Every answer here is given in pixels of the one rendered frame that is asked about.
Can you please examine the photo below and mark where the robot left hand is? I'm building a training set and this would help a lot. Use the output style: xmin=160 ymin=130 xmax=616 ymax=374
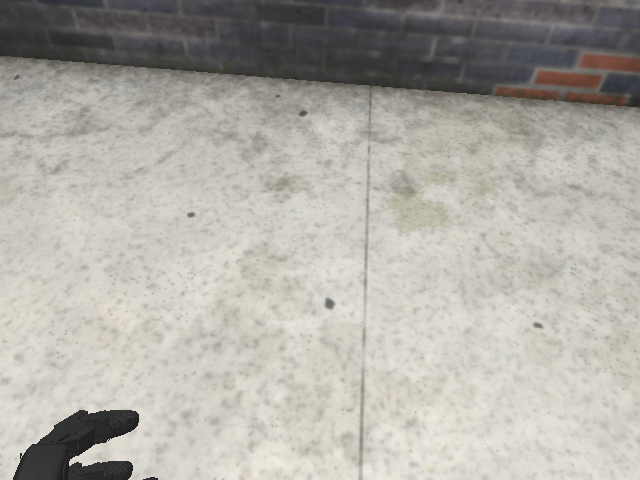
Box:
xmin=13 ymin=410 xmax=158 ymax=480

